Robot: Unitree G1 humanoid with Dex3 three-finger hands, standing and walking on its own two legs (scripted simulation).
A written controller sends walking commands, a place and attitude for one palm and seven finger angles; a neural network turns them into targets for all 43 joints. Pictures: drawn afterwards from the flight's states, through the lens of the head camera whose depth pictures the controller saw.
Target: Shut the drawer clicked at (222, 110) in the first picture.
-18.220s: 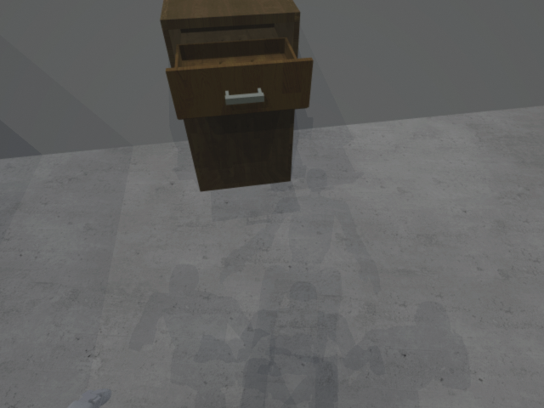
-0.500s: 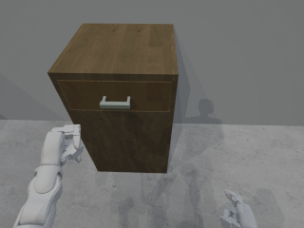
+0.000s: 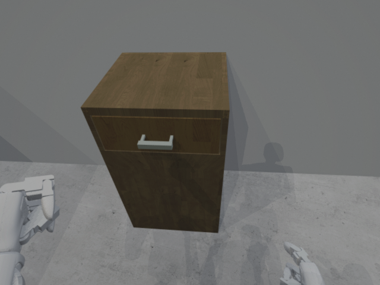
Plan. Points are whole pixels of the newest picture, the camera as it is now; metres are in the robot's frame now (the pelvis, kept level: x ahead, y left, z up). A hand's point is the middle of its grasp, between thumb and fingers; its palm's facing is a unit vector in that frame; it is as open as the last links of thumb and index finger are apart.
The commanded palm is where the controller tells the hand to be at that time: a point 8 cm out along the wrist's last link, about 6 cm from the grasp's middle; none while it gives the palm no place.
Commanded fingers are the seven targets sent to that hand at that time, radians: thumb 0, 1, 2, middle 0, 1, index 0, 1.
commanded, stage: draw the hand back to the body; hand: left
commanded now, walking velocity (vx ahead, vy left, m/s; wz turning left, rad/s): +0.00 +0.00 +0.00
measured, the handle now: (156, 141) +0.58 +0.19 -0.06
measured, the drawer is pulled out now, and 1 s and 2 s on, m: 0.00 0.00 0.00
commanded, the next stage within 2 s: step back with the hand held close in 0.16 s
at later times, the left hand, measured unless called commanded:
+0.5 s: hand (60, 198) +0.20 +0.24 +0.16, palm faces +0.33 -0.83 -0.46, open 3.3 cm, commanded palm +0.13 +0.28 +0.17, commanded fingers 0.00 0.90 0.90 -1.40 -1.60 -1.40 -1.60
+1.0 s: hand (29, 240) +0.14 +0.26 +0.14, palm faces +0.32 -0.82 -0.48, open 3.3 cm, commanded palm +0.07 +0.30 +0.17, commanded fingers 0.00 0.90 0.90 -1.40 -1.60 -1.40 -1.60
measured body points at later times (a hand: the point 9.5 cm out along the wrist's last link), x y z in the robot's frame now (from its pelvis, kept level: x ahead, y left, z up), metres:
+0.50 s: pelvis -0.01 +0.01 +0.00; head +0.01 -0.01 +0.45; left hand +0.18 +0.28 +0.18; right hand +0.16 -0.24 -0.08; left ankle -0.03 +0.07 -0.74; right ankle -0.01 -0.08 -0.74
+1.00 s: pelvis -0.07 +0.02 -0.01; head -0.03 +0.03 +0.44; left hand +0.12 +0.30 +0.17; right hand +0.12 -0.21 -0.09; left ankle -0.03 +0.07 -0.74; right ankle -0.06 -0.10 -0.74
